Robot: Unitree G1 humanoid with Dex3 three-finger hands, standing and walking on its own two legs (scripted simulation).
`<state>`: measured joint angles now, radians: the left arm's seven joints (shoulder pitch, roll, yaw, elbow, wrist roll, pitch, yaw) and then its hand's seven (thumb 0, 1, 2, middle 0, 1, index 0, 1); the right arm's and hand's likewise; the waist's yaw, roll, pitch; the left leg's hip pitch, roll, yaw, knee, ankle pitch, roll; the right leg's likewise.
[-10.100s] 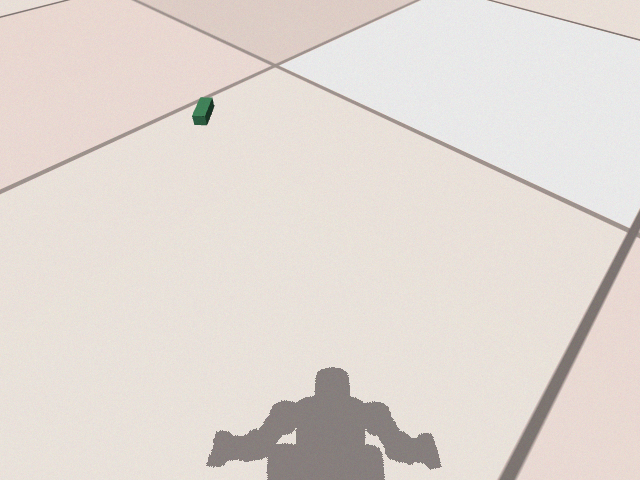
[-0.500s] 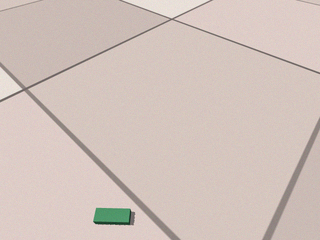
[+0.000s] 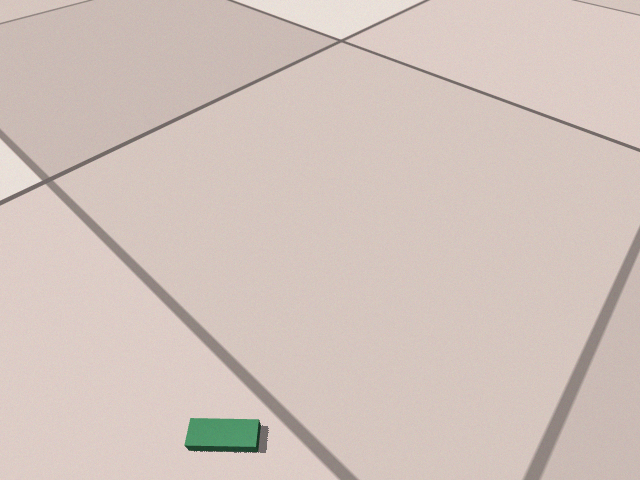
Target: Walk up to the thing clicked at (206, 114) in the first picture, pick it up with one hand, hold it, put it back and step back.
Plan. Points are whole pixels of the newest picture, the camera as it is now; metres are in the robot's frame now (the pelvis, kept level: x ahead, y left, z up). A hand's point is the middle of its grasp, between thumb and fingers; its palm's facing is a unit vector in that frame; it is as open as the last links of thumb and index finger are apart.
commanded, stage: stand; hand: left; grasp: from above
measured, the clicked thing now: (224, 435) +0.37 +0.27 -0.76
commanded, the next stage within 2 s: rise first in 0.80 s
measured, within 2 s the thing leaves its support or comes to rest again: neither
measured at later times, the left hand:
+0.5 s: hand out of the picture +0.07 +0.26 -0.16, palm faces -0.01 -0.94 -0.35, open 7.3 cm
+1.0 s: hand out of the picture +0.10 +0.25 -0.16, palm faces +0.05 -0.94 -0.34, open 7.6 cm
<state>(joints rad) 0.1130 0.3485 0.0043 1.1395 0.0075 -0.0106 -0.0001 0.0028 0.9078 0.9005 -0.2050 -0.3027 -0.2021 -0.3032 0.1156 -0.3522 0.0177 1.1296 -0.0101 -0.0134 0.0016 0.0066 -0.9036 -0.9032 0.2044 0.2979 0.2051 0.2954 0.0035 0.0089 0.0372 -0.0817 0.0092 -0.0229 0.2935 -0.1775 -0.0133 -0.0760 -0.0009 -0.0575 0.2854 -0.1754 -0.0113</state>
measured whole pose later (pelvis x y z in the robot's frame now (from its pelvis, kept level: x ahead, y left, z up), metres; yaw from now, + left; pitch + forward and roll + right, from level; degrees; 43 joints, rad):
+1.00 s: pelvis +0.00 +0.00 +0.00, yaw +0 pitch +1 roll +0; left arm 0.07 0.32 0.05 1.08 -0.02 -0.02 0.01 0.01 0.84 0.92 -0.20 -0.37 -0.19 -0.37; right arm 0.16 -0.34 0.01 0.97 0.04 -0.03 -0.03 0.01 -0.91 -0.91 0.20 0.30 0.20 0.29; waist 0.00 0.01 0.05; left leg -0.19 0.00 -0.02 0.38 -0.21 -0.01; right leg -0.18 -0.01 -0.06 0.39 -0.21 -0.01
